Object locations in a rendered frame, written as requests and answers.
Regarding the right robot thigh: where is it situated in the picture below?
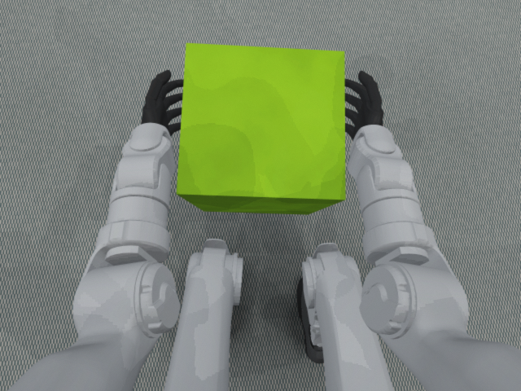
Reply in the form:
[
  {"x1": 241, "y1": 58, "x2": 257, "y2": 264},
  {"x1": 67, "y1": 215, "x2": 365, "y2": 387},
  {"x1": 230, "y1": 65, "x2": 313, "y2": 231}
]
[{"x1": 302, "y1": 251, "x2": 394, "y2": 391}]

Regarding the robot right hand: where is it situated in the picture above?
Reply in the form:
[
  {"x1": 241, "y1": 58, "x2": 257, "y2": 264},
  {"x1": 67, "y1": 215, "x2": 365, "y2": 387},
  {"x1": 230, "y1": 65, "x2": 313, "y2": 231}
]
[{"x1": 344, "y1": 71, "x2": 383, "y2": 140}]

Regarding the robot left upper arm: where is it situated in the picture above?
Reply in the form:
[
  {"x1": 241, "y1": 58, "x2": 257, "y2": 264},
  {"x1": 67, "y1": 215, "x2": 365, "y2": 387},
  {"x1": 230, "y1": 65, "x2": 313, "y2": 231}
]
[{"x1": 7, "y1": 261, "x2": 180, "y2": 391}]

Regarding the robot right upper arm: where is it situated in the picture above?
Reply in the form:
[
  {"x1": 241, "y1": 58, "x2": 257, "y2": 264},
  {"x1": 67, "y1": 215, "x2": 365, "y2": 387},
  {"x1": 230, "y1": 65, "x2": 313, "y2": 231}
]
[{"x1": 359, "y1": 261, "x2": 521, "y2": 391}]

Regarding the carton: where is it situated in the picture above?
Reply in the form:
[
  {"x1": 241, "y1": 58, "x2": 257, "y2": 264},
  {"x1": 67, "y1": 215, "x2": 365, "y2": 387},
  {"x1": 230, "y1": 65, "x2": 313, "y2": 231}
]
[{"x1": 177, "y1": 43, "x2": 345, "y2": 215}]

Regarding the left robot shin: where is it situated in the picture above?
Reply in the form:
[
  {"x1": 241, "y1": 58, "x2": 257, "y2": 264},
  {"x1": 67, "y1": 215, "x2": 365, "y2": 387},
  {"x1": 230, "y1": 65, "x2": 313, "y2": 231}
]
[{"x1": 185, "y1": 239, "x2": 230, "y2": 287}]

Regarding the robot left hand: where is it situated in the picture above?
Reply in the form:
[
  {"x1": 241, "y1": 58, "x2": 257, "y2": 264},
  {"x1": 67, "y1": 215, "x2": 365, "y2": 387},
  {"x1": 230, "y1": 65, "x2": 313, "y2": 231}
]
[{"x1": 141, "y1": 70, "x2": 184, "y2": 137}]

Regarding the robot left forearm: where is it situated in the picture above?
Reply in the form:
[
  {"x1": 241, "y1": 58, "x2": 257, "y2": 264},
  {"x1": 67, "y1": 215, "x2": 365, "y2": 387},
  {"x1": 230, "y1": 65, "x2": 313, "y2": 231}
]
[{"x1": 72, "y1": 123, "x2": 176, "y2": 330}]

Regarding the robot right forearm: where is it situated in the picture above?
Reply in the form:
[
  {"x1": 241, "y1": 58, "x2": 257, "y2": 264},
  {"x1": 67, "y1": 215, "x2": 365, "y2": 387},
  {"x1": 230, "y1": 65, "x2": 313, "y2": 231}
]
[{"x1": 347, "y1": 125, "x2": 468, "y2": 303}]

